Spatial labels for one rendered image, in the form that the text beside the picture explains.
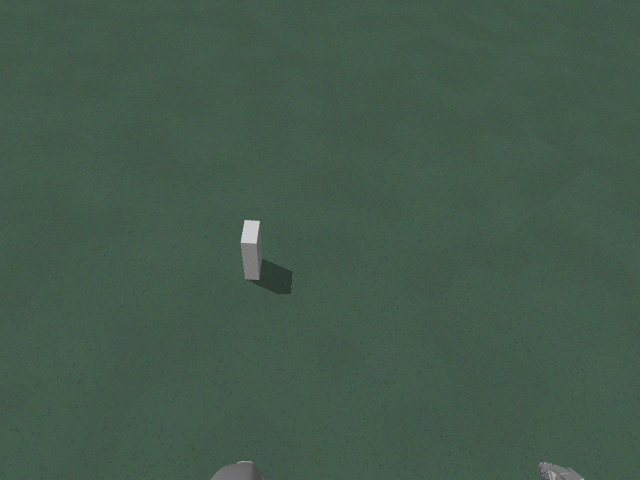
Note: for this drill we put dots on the carton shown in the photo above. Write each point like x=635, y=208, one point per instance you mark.
x=251, y=249

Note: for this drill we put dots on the right robot hand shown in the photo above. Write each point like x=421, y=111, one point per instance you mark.
x=551, y=471

